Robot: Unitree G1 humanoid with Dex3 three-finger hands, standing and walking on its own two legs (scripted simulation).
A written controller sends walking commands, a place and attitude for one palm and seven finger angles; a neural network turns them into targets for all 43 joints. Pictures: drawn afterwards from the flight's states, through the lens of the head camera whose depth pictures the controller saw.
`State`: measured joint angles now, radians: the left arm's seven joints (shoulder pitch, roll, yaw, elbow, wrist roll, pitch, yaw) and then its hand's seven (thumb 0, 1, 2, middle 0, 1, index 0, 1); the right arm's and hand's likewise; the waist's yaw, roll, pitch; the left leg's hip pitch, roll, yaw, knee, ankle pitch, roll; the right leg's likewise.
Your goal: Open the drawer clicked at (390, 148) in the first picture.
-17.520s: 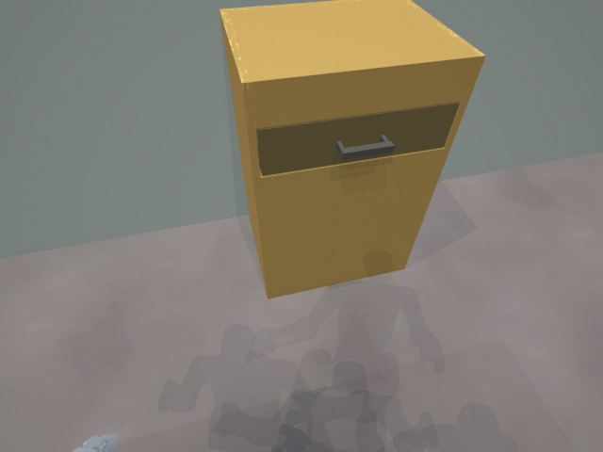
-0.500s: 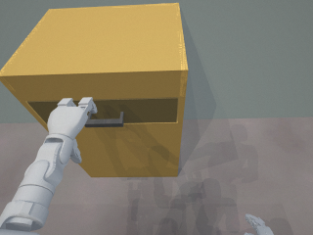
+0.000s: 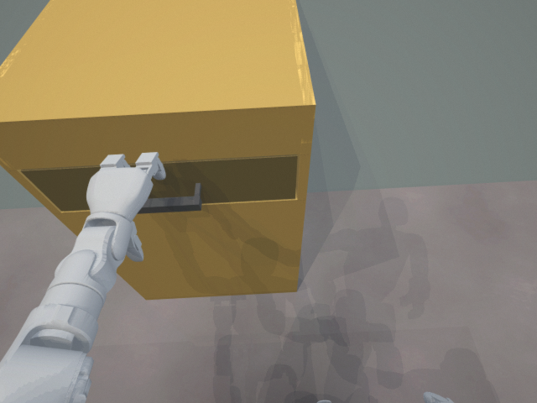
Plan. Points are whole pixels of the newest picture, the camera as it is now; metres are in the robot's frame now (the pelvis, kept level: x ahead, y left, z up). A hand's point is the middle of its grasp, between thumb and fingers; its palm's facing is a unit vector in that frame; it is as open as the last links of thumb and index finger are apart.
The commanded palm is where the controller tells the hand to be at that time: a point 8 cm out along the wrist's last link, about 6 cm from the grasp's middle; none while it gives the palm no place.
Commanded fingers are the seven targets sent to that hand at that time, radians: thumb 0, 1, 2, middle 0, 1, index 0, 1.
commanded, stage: move the hooked fingers above the handle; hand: left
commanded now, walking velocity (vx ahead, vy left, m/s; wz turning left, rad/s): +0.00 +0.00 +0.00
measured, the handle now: (167, 197) +0.49 +0.23 -0.06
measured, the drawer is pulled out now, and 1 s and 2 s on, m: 0.00 0.00 0.00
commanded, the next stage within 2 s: lower the fingers behind the handle in 1.12 s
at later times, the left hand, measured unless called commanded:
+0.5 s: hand (148, 199) +0.44 +0.24 +0.00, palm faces -0.01 -0.02 -1.00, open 13.7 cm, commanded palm +0.41 +0.24 +0.05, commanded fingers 0.00 -0.50 0.30 -0.30 -1.20 -0.30 -1.20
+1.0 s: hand (146, 201) +0.44 +0.24 +0.00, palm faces -0.04 -0.02 -1.00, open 13.8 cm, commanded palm +0.42 +0.24 +0.06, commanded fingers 0.00 -0.50 0.30 -0.30 -1.20 -0.30 -1.20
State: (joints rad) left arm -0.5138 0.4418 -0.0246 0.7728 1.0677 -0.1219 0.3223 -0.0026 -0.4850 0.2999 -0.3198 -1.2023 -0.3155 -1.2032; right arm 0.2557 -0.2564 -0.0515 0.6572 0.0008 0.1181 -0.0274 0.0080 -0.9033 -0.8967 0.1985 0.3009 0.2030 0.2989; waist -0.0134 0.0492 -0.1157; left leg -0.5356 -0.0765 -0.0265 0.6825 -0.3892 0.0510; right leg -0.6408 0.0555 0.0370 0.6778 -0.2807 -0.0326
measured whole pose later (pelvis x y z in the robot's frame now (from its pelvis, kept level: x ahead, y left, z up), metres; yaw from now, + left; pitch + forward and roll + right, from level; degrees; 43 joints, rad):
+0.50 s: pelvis +0.00 +0.01 -0.01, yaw -1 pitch +19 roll -1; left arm -0.64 0.43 -0.02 0.95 1.09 -0.08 0.41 0.00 -0.48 0.30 -0.33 -1.22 -0.33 -1.22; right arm 0.30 -0.26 -0.05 0.68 -0.03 0.15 0.01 0.01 -0.90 -0.90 0.20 0.30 0.20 0.30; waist -0.05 0.06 -0.16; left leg -0.68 -0.07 -0.02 0.79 -0.44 0.06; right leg -0.77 0.06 0.04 0.76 -0.31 -0.02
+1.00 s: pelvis +0.00 +0.01 -0.01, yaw +0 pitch +19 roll -1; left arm -0.65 0.45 -0.02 0.97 1.09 -0.09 0.39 0.00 -0.48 0.30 -0.33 -1.21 -0.32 -1.21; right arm 0.28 -0.26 -0.04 0.67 -0.02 0.15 0.00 0.01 -0.90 -0.90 0.20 0.30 0.20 0.30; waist -0.06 0.05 -0.15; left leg -0.67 -0.07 -0.03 0.79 -0.44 0.06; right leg -0.76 0.06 0.03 0.75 -0.31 -0.03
